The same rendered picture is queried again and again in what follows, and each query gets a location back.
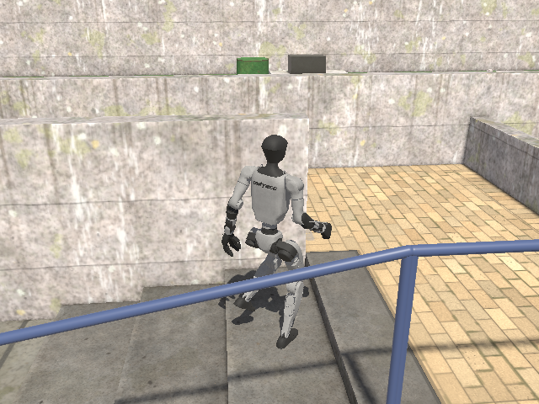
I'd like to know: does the left robot foot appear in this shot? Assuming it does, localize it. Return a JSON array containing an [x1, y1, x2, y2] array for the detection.
[[233, 296, 255, 311]]

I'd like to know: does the robot right hand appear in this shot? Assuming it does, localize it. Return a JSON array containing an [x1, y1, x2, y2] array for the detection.
[[314, 223, 332, 239]]

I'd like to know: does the robot left forearm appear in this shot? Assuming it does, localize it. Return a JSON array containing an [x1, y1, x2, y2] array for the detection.
[[224, 201, 238, 235]]

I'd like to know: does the robot right forearm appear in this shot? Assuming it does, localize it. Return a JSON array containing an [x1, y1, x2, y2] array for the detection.
[[301, 213, 326, 233]]

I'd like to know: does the left robot upper arm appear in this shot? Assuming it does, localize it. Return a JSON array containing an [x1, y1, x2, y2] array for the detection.
[[228, 166, 257, 210]]

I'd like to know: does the right robot upper arm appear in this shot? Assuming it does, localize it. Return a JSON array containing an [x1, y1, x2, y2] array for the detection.
[[285, 175, 306, 225]]

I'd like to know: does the robot left hand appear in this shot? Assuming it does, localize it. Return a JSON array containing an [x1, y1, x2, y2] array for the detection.
[[221, 233, 241, 257]]

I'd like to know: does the right robot shin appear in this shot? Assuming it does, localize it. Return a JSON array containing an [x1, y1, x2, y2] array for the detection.
[[281, 281, 304, 338]]

